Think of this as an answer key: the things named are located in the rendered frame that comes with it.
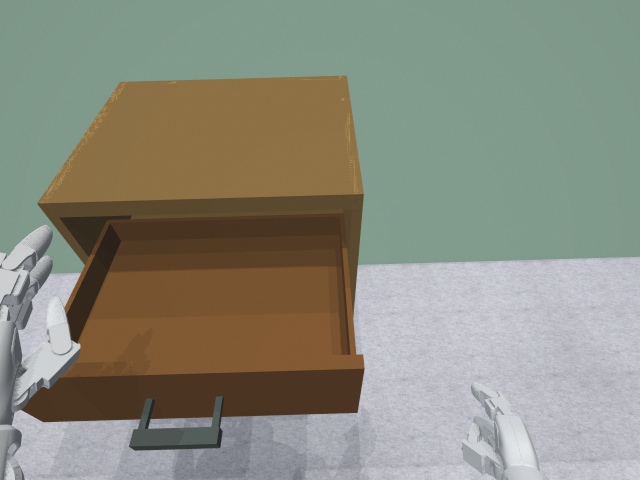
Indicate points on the right robot hand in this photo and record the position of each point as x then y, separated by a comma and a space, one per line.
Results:
509, 443

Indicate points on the drawer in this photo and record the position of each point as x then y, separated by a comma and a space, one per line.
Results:
256, 309

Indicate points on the cabinet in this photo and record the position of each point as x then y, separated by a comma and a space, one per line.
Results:
213, 148

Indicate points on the left robot forearm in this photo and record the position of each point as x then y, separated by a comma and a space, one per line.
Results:
10, 442

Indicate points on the left robot hand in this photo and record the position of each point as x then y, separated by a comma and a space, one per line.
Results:
22, 274

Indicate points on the handle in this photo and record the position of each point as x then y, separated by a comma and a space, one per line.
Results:
177, 438

